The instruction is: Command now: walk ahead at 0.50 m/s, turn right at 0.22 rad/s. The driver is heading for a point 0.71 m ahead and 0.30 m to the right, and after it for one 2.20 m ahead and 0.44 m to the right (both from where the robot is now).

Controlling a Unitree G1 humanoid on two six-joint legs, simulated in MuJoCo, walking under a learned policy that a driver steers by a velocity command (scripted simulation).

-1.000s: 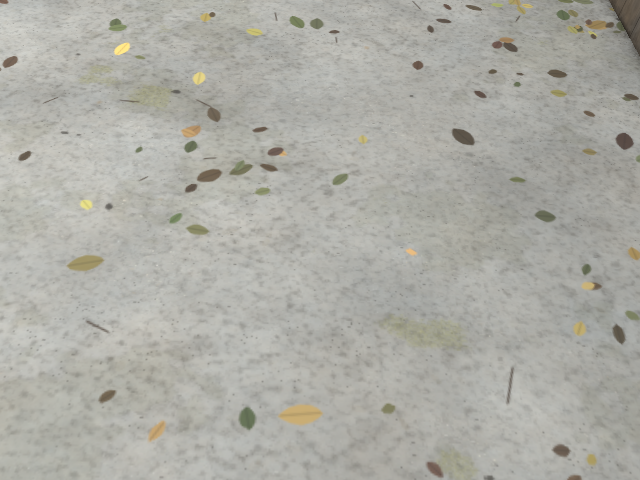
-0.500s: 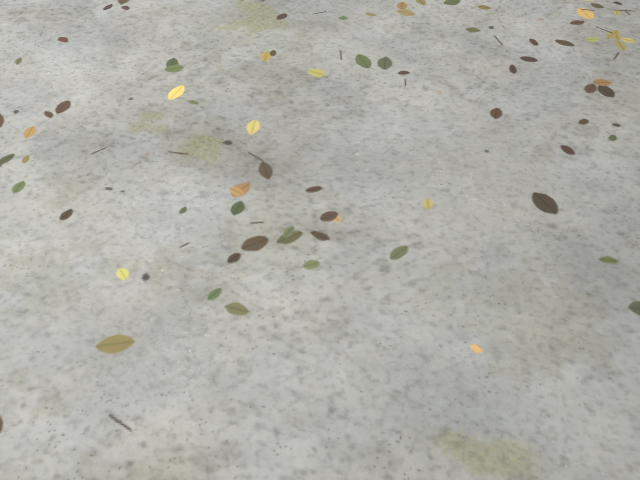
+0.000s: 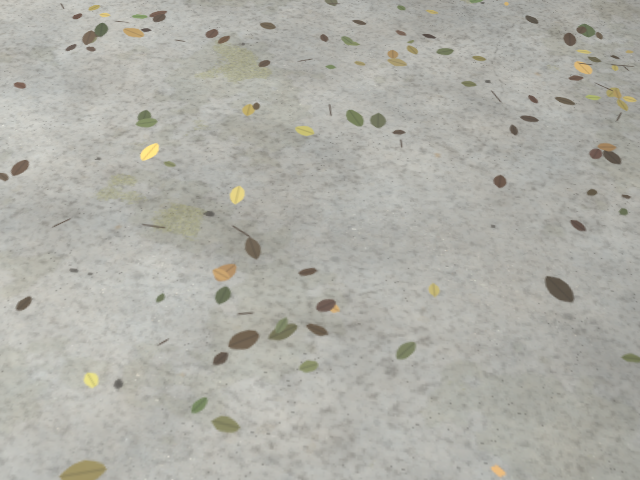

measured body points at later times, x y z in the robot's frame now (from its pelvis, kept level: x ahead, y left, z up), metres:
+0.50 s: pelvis +0.28 -0.07 -0.01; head +0.31 -0.09 +0.44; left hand +0.49 +0.15 -0.11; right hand +0.30 -0.37 -0.13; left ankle +0.19 +0.10 -0.64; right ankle +0.32 -0.15 -0.74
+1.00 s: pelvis +0.56 -0.11 -0.01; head +0.58 -0.12 +0.44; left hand +0.79 +0.08 -0.12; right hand +0.53 -0.42 -0.10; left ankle +0.65 -0.04 -0.74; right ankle +0.43 -0.19 -0.65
